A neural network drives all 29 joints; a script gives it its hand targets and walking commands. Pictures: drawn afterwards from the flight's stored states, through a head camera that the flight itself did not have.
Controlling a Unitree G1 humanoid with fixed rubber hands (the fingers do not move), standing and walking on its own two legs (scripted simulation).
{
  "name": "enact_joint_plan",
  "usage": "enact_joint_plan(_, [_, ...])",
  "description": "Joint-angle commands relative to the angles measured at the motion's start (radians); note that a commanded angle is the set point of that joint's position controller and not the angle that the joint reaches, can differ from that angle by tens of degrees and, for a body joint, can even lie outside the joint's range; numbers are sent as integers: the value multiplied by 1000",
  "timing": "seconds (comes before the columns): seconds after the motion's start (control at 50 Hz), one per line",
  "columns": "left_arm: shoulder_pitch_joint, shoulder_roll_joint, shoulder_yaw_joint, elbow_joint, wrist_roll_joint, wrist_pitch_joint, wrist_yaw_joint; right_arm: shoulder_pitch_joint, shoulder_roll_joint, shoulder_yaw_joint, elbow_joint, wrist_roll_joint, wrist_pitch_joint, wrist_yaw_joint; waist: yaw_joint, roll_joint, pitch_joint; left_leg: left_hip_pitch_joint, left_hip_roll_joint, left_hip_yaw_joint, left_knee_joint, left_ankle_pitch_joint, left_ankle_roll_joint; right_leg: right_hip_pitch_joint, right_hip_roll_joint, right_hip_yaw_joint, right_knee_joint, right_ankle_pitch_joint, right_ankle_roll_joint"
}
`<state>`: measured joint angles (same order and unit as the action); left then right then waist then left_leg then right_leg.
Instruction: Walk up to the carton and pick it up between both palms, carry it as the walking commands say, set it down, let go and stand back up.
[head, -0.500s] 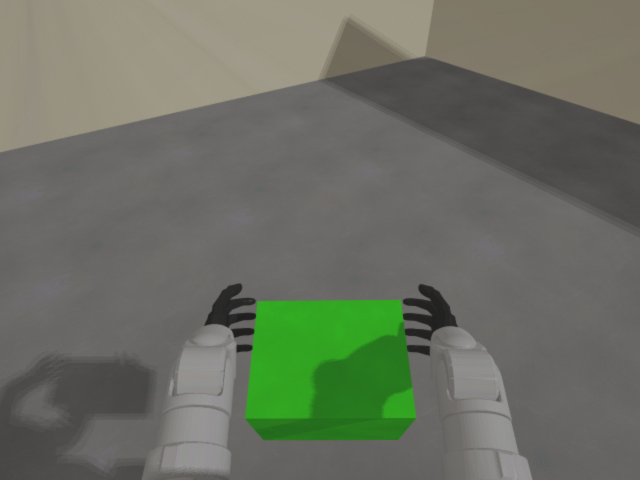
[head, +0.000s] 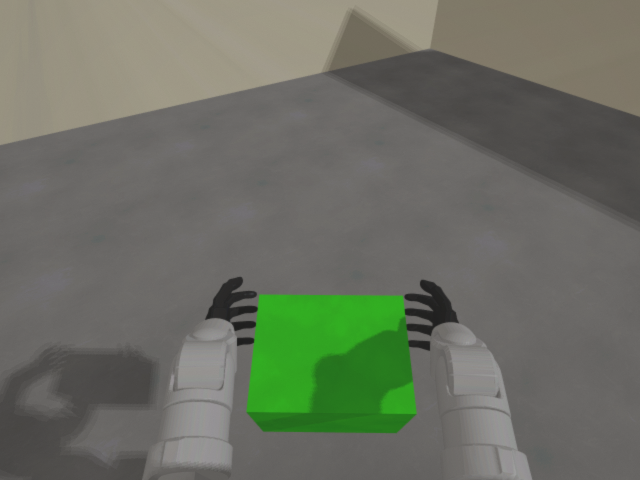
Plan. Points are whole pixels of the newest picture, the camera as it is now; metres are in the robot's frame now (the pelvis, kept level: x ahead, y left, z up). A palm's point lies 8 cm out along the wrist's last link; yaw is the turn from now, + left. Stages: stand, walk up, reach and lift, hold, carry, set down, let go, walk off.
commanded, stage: hold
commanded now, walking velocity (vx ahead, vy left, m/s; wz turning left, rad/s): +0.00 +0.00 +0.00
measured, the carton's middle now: (330, 366) +0.30 +0.00 -0.04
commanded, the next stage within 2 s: carry in 0.20 s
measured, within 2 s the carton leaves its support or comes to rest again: neither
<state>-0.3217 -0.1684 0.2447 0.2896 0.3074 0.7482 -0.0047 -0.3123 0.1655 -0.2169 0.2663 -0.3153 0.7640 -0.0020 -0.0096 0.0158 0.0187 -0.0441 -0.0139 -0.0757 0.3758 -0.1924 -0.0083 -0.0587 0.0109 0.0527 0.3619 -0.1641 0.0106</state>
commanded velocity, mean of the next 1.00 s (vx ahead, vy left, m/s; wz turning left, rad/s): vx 0.00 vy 0.00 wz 0.50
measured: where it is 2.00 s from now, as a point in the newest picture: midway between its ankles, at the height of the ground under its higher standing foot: outside the picture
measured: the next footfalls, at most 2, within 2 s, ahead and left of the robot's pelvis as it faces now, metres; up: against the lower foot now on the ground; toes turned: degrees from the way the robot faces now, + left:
right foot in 0.70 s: +0.02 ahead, -0.08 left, +0.00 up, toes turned +5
left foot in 1.06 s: -0.05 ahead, +0.16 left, +0.00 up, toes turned +37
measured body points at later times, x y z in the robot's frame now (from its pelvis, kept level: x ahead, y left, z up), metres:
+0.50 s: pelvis -0.01 +0.02 -0.03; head -0.01 +0.03 +0.42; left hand +0.30 +0.21 +0.06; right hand +0.34 -0.07 +0.06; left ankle +0.02 +0.13 -0.74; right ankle +0.02 -0.12 -0.73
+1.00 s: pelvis -0.04 +0.03 -0.01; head +0.01 +0.03 +0.43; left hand +0.24 +0.29 +0.11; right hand +0.34 +0.03 +0.10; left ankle -0.08 +0.14 -0.71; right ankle -0.02 -0.09 -0.74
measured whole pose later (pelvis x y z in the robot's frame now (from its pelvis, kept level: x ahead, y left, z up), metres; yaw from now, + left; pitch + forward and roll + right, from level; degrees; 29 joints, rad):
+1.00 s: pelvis -0.04 +0.03 -0.01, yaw +25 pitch +5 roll +4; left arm -0.55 -0.25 0.27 -0.17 0.19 1.11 0.29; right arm -0.56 0.25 -0.22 -0.18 -0.16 1.15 -0.35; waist -0.05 -0.01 0.00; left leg -0.48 0.02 0.16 0.82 -0.38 -0.05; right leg -0.32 -0.23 -0.27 0.64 -0.37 0.03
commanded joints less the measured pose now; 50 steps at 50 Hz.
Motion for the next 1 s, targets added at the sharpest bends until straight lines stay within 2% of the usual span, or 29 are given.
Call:
enact_joint_plan(0.0, [-425,-948,-506,-24,-271,-29,-249,-416,948,516,-25,278,-29,252,1,-13,-199,-51,-74,6,-82,87,13,113,72,11,-46,115,2])
enact_joint_plan(0.16, [-372,-946,-531,-64,-281,-24,-237,-373,932,545,-77,289,-28,245,-1,-9,-195,-37,-76,-1,-86,132,9,119,76,14,-47,141,0])
enact_joint_plan(0.18, [-409,-931,-560,-35,-290,-23,-243,-433,916,550,-59,308,-36,252,18,-52,-244,-172,127,-37,21,-2,27,-67,-141,-8,56,-25,-35])
enact_joint_plan(0.2, [-411,-951,-565,-43,-303,-26,-244,-447,932,580,-73,320,-33,253,18,-47,-246,-210,134,-88,55,0,43,-106,-140,23,79,-89,-44])
enact_joint_plan(0.24, [-412,-958,-597,-74,-320,-15,-234,-479,946,609,-101,350,-19,250,26,-22,-250,-310,115,-91,129,-25,52,-149,-164,48,93,-131,-53])
enact_joint_plan(0.3, [-432,-978,-668,-181,-364,16,-205,-492,975,660,-173,402,19,232,29,-100,-300,-441,55,-29,294,-12,47,-110,-250,138,98,-16,-96])
enact_joint_plan(0.34, [-406,-995,-708,-248,-380,55,-177,-509,980,698,-250,442,57,215,23,-153,-351,-404,29,45,376,-182,46,-155,-331,166,104,138,-136])
enact_joint_plan(0.36, [-407,-998,-729,-291,-396,78,-163,-508,986,715,-285,461,78,203,15,-145,-353,-377,25,62,353,-197,53,-192,-333,127,134,186,-131])
enact_joint_plan(0.38, [-463,-995,-746,-329,-413,99,-146,-557,985,728,-316,480,96,188,5,-127,-341,-344,24,64,300,-159,63,-245,-309,73,174,197,-106])
enact_joint_plan(0.4, [-518,-981,-755,-356,-427,123,-127,-595,971,733,-334,494,116,169,0,-82,-333,-316,42,27,230,-68,73,-294,-266,14,235,147,-66])
enact_joint_plan(0.42, [-499,-964,-757,-378,-444,153,-110,-516,939,716,-336,487,141,145,0,67,-359,-279,157,-150,161,168,106,-342,-176,-82,384,20,-9])
enact_joint_plan(0.44, [-552,-955,-760,-405,-463,177,-90,-539,921,703,-352,488,161,120,1,208,-393,-209,276,-350,84,376,160,-417,-69,-146,515,-259,47])
enact_joint_plan(0.46, [-592,-953,-764,-421,-483,201,-70,-566,913,701,-372,493,182,95,-3,223,-384,-148,320,-433,53,478,201,-508,-18,-139,567,-433,72])
enact_joint_plan(0.48, [-601,-960,-774,-438,-503,224,-49,-573,914,703,-399,500,204,71,-3,169,-407,-105,307,-428,65,509,208,-531,-16,-92,607,-439,71])
enact_joint_plan(0.5, [-646,-968,-781,-455,-526,244,-28,-612,917,693,-420,504,222,44,-3,142,-425,-77,288,-393,80,517,201,-543,-20,-80,609,-419,71])
enact_joint_plan(0.54, [-678,-966,-781,-446,-546,285,10,-622,898,642,-415,492,260,-3,-3,163,-467,-49,234,-298,113,545,178,-516,-10,-104,563,-351,70])
enact_joint_plan(0.6, [-613,-959,-754,-438,-536,334,51,-570,892,615,-411,484,315,-43,-11,168,-493,-46,209,-276,134,568,171,-421,15,-139,397,-337,63])
enact_joint_plan(0.64, [-599,-959,-719,-429,-521,359,69,-582,896,604,-407,484,345,-60,2,143,-486,-161,179,-239,148,486,138,-225,-1,-162,184,-245,53])
enact_joint_plan(0.66, [-595,-957,-699,-431,-513,371,75,-584,897,599,-405,485,359,-68,13,117,-478,-268,155,-213,164,376,110,-84,-41,-162,77,-164,48])
enact_joint_plan(0.68, [-576,-949,-677,-431,-507,381,79,-582,901,598,-403,486,371,-77,25,50,-462,-401,110,-181,214,156,74,52,-140,-86,-4,-99,23])
enact_joint_plan(0.7, [-590,-947,-661,-434,-507,385,77,-605,911,608,-411,482,378,-87,29,-155,-432,-615,-11,-51,350,-155,14,177,-341,103,-32,118,-51])
enact_joint_plan(0.72, [-578,-946,-651,-421,-493,393,80,-658,918,631,-452,495,389,-86,24,-291,-412,-732,-16,64,608,-387,-7,120,-587,217,34,469,-187])
enact_joint_plan(0.74, [-596,-941,-639,-422,-486,399,84,-704,926,641,-449,516,393,-89,17,-163,-372,-722,36,84,740,-385,-22,71,-561,153,67,620,-204])
enact_joint_plan(0.76, [-559,-941,-614,-421,-478,404,82,-678,949,649,-440,533,402,-86,17,-112,-360,-688,43,98,805,-334,-26,34,-510,74,67,602,-185])
enact_joint_plan(0.78, [-579,-935,-590,-418,-471,401,84,-705,965,660,-441,547,405,-83,12,-113,-362,-666,56,109,821,-268,-32,36,-451,-7,78,560,-156])
enact_joint_plan(0.82, [-657,-928,-571,-437,-472,389,83,-765,995,688,-441,560,397,-84,11,-188,-345,-641,46,165,770,-215,-40,54,-382,-116,116,563,-115])
enact_joint_plan(0.84, [-665,-922,-564,-436,-470,387,83,-777,999,694,-438,562,396,-89,15,-208,-337,-625,37,195,730,-220,-48,50,-372,-143,127,551,-106])
enact_joint_plan(0.92, [-661,-888,-537,-379,-451,399,84,-797,988,686,-404,551,406,-105,24,-271,-360,-523,6,272,507,-205,-48,57,-369,-226,192,585,-82])
enact_joint_plan(0.98, [-648,-894,-542,-370,-450,401,82,-789,990,680,-393,547,414,-99,35,-306,-391,-453,-24,314,298,-155,-39,104,-385,-253,263,604,-56])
